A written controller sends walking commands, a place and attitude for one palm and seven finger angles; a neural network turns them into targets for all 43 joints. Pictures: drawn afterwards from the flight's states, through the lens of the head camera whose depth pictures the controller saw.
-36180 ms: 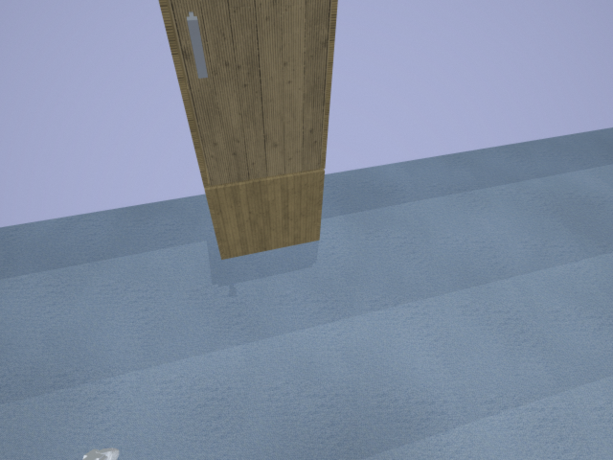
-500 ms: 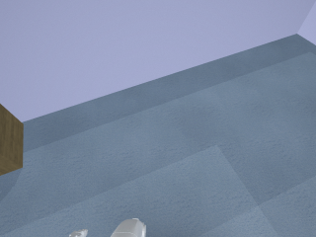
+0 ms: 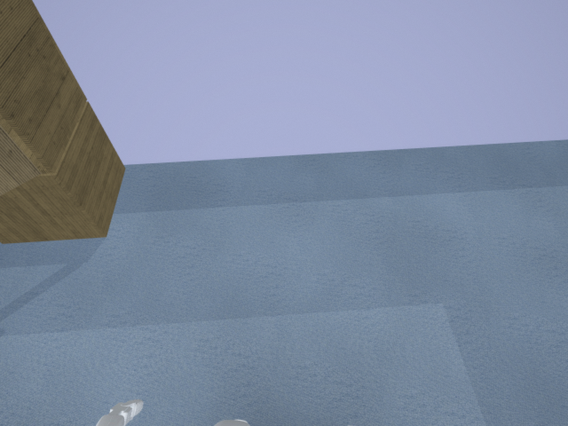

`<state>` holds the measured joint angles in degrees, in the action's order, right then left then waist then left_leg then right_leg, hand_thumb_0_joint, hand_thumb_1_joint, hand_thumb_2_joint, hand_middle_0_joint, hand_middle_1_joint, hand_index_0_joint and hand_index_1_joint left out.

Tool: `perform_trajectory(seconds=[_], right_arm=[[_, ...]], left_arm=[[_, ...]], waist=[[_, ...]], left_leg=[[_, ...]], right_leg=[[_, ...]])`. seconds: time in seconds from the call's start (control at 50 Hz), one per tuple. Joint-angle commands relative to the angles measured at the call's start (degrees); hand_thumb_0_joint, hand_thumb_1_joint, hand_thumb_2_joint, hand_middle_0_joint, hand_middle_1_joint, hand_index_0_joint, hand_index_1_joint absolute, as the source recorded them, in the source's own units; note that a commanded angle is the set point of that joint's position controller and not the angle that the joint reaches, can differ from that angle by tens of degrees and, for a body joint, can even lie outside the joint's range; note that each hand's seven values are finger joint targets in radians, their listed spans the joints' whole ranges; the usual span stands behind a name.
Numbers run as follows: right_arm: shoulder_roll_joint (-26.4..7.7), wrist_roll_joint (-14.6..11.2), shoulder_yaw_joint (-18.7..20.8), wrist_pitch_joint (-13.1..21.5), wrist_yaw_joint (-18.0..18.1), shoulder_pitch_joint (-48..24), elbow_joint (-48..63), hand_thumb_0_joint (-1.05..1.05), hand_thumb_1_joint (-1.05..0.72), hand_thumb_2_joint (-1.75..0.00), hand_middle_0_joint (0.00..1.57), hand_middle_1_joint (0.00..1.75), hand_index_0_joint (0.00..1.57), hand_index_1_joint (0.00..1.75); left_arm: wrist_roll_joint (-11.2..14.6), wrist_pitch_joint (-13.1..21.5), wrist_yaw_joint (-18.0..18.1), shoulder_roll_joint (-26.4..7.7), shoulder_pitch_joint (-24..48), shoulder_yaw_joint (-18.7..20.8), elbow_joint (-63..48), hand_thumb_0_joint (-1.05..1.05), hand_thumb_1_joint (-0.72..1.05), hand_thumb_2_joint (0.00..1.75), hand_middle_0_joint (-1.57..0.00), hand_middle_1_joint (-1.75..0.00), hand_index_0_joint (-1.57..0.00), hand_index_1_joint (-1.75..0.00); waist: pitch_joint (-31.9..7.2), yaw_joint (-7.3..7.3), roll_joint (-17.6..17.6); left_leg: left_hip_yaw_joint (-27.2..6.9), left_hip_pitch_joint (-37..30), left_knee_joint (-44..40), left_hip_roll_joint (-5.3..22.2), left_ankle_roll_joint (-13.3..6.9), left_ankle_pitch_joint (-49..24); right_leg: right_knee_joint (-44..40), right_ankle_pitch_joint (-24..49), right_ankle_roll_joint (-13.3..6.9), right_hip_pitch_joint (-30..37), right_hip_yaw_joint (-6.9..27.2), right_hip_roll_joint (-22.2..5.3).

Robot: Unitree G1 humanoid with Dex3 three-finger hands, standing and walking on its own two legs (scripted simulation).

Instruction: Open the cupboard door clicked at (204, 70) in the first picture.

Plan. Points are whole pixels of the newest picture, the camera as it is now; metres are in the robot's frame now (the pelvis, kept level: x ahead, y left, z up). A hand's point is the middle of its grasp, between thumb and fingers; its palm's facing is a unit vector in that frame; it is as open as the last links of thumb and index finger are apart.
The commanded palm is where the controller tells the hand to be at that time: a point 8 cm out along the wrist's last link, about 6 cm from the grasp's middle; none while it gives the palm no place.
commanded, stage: turn to face it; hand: left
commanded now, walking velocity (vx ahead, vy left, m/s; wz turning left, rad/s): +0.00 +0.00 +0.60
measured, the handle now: out of the picture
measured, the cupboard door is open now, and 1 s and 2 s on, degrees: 42 42 42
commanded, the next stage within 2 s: take the last steps up to it in 1.18 s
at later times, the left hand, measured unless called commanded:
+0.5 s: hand out of the picture +0.01 +0.22 -0.16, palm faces +0.36 -0.90 -0.25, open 7.4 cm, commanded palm none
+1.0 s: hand out of the picture -0.07 +0.18 -0.18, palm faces +0.61 -0.76 -0.21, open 7.4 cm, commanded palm none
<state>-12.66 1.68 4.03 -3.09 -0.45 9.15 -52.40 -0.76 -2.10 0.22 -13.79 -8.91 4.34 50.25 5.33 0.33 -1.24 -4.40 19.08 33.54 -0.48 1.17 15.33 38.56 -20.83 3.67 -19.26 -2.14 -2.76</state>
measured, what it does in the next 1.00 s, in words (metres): steps on the spot, turning left: right foot, then left foot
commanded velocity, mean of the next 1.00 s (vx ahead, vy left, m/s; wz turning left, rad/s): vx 0.00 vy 0.00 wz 0.52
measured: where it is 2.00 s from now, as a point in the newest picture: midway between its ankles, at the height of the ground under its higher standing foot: outside the picture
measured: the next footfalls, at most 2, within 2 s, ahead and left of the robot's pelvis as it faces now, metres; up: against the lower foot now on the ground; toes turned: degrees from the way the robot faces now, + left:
right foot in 0.02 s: +0.05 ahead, -0.13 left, +0.00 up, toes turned -2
left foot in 0.32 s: +0.04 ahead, +0.13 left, +0.00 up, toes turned +18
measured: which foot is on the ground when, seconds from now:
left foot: down 0.00-0.02, up 0.04-0.30, down 0.32-0.62, up 0.64-0.92, down 0.94-1.00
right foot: up 0.00-0.00, down 0.02-0.32, up 0.34-0.60, down 0.62-0.94, up 0.96-1.00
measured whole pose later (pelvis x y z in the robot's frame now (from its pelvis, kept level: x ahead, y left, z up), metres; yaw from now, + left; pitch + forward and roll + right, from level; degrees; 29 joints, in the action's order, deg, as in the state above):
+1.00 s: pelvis +0.01 -0.01 -0.01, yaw +36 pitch +0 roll +1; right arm -11.8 1.5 3.4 -1.7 -0.8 6.5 -52.9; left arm -0.9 -2.9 0.7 -12.4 -13.1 3.5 54.2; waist 6.1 -0.9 3.4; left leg 4.3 17.7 36.2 0.1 -1.8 17.8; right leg 51.8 -30.0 3.8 -21.2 -6.0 -8.7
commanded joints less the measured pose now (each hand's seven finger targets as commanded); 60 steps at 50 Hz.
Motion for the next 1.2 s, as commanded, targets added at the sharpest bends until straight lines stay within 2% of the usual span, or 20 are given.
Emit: perform_trajectory(seconds=[0.0, 0.04, 0.1, 0.18, 0.26, 0.28, 0.3, 0.32, 0.4, 0.56, 0.6, 0.62, 0.68, 0.8, 0.86, 0.88, 0.9, 0.92, 0.98, 1.18], right_arm=[[-5.83, -1.10, 2.31, 1.12, -0.15, -4.43, 7.75, 0.00, -0.90, -0.90, 0.20, 0.30, 0.20, 0.30], [-6.62, -0.64, 2.53, 0.40, -0.27, -4.37, 5.97, 0.00, -0.90, -0.90, 0.20, 0.30, 0.20, 0.30], [-4.29, -0.96, 1.61, -0.14, -1.24, -3.17, 4.54, 0.00, -0.90, -0.90, 0.20, 0.30, 0.20, 0.30], [-2.57, -1.17, 0.49, 0.55, -1.65, -6.23, 5.07, 0.00, -0.90, -0.90, 0.20, 0.30, 0.20, 0.30], [-5.61, -0.86, 1.21, 1.50, -1.37, 0.47, 3.70, 0.00, -0.90, -0.90, 0.20, 0.30, 0.20, 0.30], [-10.89, -0.38, 2.56, 2.02, -1.04, 3.65, 3.47, 0.00, -0.90, -0.90, 0.20, 0.30, 0.20, 0.30], [-16.13, -0.26, 3.93, 1.82, -0.60, 8.14, 2.88, 0.00, -0.90, -0.90, 0.20, 0.30, 0.20, 0.30], [-16.41, -0.15, 3.82, 1.66, -0.07, 10.26, 2.03, 0.00, -0.90, -0.90, 0.20, 0.30, 0.20, 0.30], [-11.54, 0.05, 2.42, 2.20, 1.20, 0.72, 4.14, 0.00, -0.90, -0.90, 0.20, 0.30, 0.20, 0.30], [-10.61, -0.38, 2.86, 0.90, 0.53, -4.22, 5.49, 0.00, -0.90, -0.90, 0.20, 0.30, 0.20, 0.30], [-5.17, -1.00, 2.17, 0.86, -0.23, -4.63, 7.52, 0.00, -0.90, -0.90, 0.20, 0.30, 0.20, 0.30], [-7.69, -0.52, 2.61, 0.36, -0.59, -3.67, 6.76, 0.00, -0.90, -0.90, 0.20, 0.30, 0.20, 0.30], [-5.95, -0.27, 2.32, -0.50, -1.29, -2.24, 4.26, 0.00, -0.90, -0.90, 0.20, 0.30, 0.20, 0.30], [-1.83, -1.26, 0.38, 0.89, -1.43, -6.01, 4.49, 0.00, -0.90, -0.90, 0.20, 0.30, 0.20, 0.30], [-3.56, -1.08, 0.41, 1.53, -1.01, -1.29, 3.04, 0.00, -0.90, -0.90, 0.20, 0.30, 0.20, 0.30], [-6.38, -0.88, 1.14, 2.08, -0.84, 1.47, 2.29, 0.00, -0.90, -0.90, 0.20, 0.30, 0.20, 0.30], [-11.80, -0.45, 2.39, 2.44, -0.56, 4.03, 2.27, 0.00, -0.90, -0.90, 0.20, 0.30, 0.20, 0.30], [-14.89, -0.25, 3.02, 1.88, 0.14, 7.49, 1.23, 0.00, -0.90, -0.90, 0.20, 0.30, 0.20, 0.30], [-10.79, 0.03, 1.83, 2.36, 1.74, 3.01, 1.42, 0.00, -0.90, -0.90, 0.20, 0.30, 0.20, 0.30], [-8.20, -0.55, 0.89, 2.01, 1.50, -1.40, 0.50, 0.00, -0.90, -0.90, 0.20, 0.30, 0.20, 0.30]], left_arm=[[-1.17, 2.54, 1.46, -14.04, -8.77, 2.98, -2.94, 0.00, 0.90, 0.90, -0.20, -0.30, -0.20, -0.30], [-0.67, 2.76, 1.98, -9.59, -4.14, 1.89, -3.56, 0.00, 0.90, 0.90, -0.20, -0.30, -0.20, -0.30], [-0.99, 2.70, 1.92, -7.37, -0.94, 1.14, -4.26, 0.00, 0.90, 0.90, -0.20, -0.30, -0.20, -0.30], [-1.12, 2.75, 1.60, -10.18, -5.67, 2.00, -2.32, 0.00, 0.90, 0.90, -0.20, -0.30, -0.20, -0.30], [-0.16, 2.33, 0.93, -10.44, -4.81, 2.59, -1.81, 0.00, 0.90, 0.90, -0.20, -0.30, -0.20, -0.30], [0.26, 1.99, 0.55, -7.79, -5.03, 2.22, -3.42, 0.00, 0.90, 0.90, -0.20, -0.30, -0.20, -0.30], [0.25, 1.75, 0.40, -4.18, -1.33, 0.62, -5.84, 0.00, 0.90, 0.90, -0.20, -0.30, -0.20, -0.30], [-0.42, 1.05, 0.83, -5.22, 1.39, 0.77, -6.85, 0.00, 0.90, 0.90, -0.20, -0.30, -0.20, -0.30], [-0.25, 0.53, 0.33, -4.30, 0.77, 1.18, -3.36, 0.00, 0.90, 0.90, -0.20, -0.30, -0.20, -0.30], [-0.11, 1.55, 0.59, -4.75, -8.01, 1.58, -1.68, 0.00, 0.90, 0.90, -0.20, -0.30, -0.20, -0.30], [-1.32, 2.31, 1.45, -13.25, -8.90, 3.08, -2.72, 0.00, 0.90, 0.90, -0.20, -0.30, -0.20, -0.30], [-0.84, 2.40, 1.63, -12.27, -6.76, 2.38, -3.58, 0.00, 0.90, 0.90, -0.20, -0.30, -0.20, -0.30], [-0.68, 2.50, 1.72, -6.71, 1.12, 0.84, -4.89, 0.00, 0.90, 0.90, -0.20, -0.30, -0.20, -0.30], [-1.19, 2.94, 1.39, -10.01, -7.93, 1.95, -0.76, 0.00, 0.90, 0.90, -0.20, -0.30, -0.20, -0.30], [-0.46, 2.70, 1.01, -10.29, -6.80, 2.24, -0.25, 0.00, 0.90, 0.90, -0.20, -0.30, -0.20, -0.30], [0.05, 2.48, 0.86, -8.77, -5.97, 2.10, -0.80, 0.00, 0.90, 0.90, -0.20, -0.30, -0.20, -0.30], [0.28, 2.18, 0.50, -5.30, -6.40, 1.20, -2.46, 0.00, 0.90, 0.90, -0.20, -0.30, -0.20, -0.30], [0.00, 1.61, 0.75, -3.03, -2.42, 0.09, -4.21, 0.00, 0.90, 0.90, -0.20, -0.30, -0.20, -0.30], [0.00, 0.60, 0.75, -3.42, 0.41, 0.55, -1.49, 0.00, 0.90, 0.90, -0.20, -0.30, -0.20, -0.30], [0.06, 1.73, 0.59, -2.10, -8.15, 0.15, 3.16, 0.00, 0.90, 0.90, -0.20, -0.30, -0.20, -0.30]], waist=[[-7.62, -4.45, 18.92], [-5.24, -1.49, 15.88], [-5.70, 0.22, 13.82], [-6.51, -2.70, 13.11], [-9.42, 1.17, 8.23], [-12.40, 2.90, -5.48], [-12.56, 5.48, -17.36], [-12.91, 6.26, -9.84], [-7.50, 1.26, -9.48], [-7.11, -2.76, -5.24], [-6.05, -4.41, 19.19], [-5.46, -2.98, 15.14], [-2.17, 1.26, 14.62], [-7.48, -3.36, 12.66], [-8.51, -0.56, 11.37], [-10.67, 1.29, 4.96], [-13.50, 2.33, -10.54], [-12.18, 4.74, -14.64], [-7.70, 2.51, -11.52], [-7.94, -2.15, -5.42]], left_leg=[[2.88, 16.19, 22.63, -3.42, 1.04, 20.14], [0.52, 16.31, 37.11, 1.06, 0.95, 16.15], [4.84, 11.70, 30.27, 2.27, 2.28, 12.47], [9.97, 6.59, 12.65, 0.72, 2.05, 12.29], [10.13, -8.59, -7.76, 0.58, 0.22, -3.58], [-3.81, -18.35, -10.11, 11.05, -4.60, -16.99], [-19.56, -21.68, -11.76, 23.78, -12.74, -36.98], [-19.71, -18.98, -11.97, 24.93, -15.19, -28.28], [-10.78, -7.49, -13.75, 14.96, -10.36, -15.79], [-10.77, 6.80, -7.63, 8.16, -6.12, -1.80], [3.08, 18.01, 18.91, -4.29, 1.01, 17.78], [0.36, 15.09, 31.14, -0.83, 0.12, 17.42], [2.47, 13.85, 37.39, 2.34, 1.44, 9.17], [10.35, 5.69, 9.38, -0.14, 1.73, 11.93], [10.58, -4.64, -5.11, -0.38, 0.59, 0.81], [6.71, -13.79, -10.46, 3.75, -1.07, -9.05], [-11.10, -23.22, -10.24, 17.70, -7.23, -27.93], [-15.42, -20.00, -11.83, 24.94, -14.20, -37.43], [-10.36, -10.94, -13.00, 18.51, -12.74, -27.40], [-5.12, -3.17, -8.21, 11.08, -7.07, -16.32]], right_leg=[[-25.07, 10.53, -11.28, 15.96, 23.78, -25.98], [-21.24, 17.75, -12.86, 10.44, 17.42, -21.78], [-17.62, 28.47, -9.81, 10.58, 2.49, -16.75], [-13.52, 36.39, -9.25, 15.10, -0.67, -17.72], [-1.82, 30.85, -3.96, 9.23, -6.08, -16.67], [8.98, 15.05, -0.16, -2.30, -9.09, -11.43], [21.18, -17.70, 2.24, -13.89, -6.85, -5.07], [27.27, -17.05, 1.08, -14.97, -0.94, -4.81], [25.54, -5.11, 0.92, -11.69, 2.25, -3.93], [-10.66, 4.84, -0.64, 12.68, -0.71, 0.48], [-27.04, -0.89, -10.48, 15.37, 24.54, -24.03], [-27.47, -5.25, -13.07, 6.84, 23.00, -25.99], [-22.82, 8.82, -9.65, 3.32, 6.94, -16.81], [-12.91, 37.26, -9.32, 16.52, -0.20, -17.72], [-7.08, 34.26, -5.47, 12.22, -3.65, -16.39], [-0.73, 27.74, -2.82, 5.67, -5.86, -14.69], [10.35, 1.59, 1.21, -8.25, -8.49, -7.39], [18.52, -17.71, 1.25, -11.62, -4.28, -4.83], [24.94, -9.03, 0.17, -11.83, 1.90, -4.53], [-10.21, 7.57, -0.64, 10.12, -2.53, 0.35]])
